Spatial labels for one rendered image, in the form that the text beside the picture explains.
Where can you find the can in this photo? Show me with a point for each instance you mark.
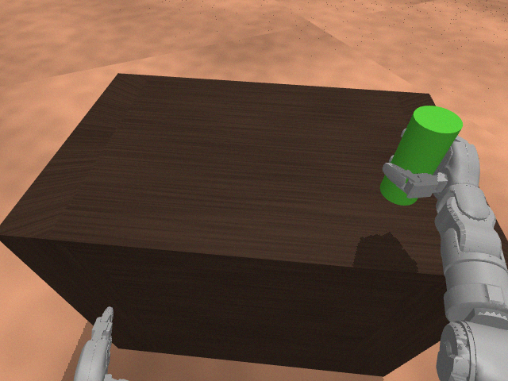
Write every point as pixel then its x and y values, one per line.
pixel 428 136

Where can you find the left robot hand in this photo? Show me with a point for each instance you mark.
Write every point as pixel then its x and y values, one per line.
pixel 95 356

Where can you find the right robot hand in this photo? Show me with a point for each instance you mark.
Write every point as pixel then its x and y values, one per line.
pixel 460 165

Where can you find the right robot arm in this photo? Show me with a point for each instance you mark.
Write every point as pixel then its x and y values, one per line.
pixel 474 345

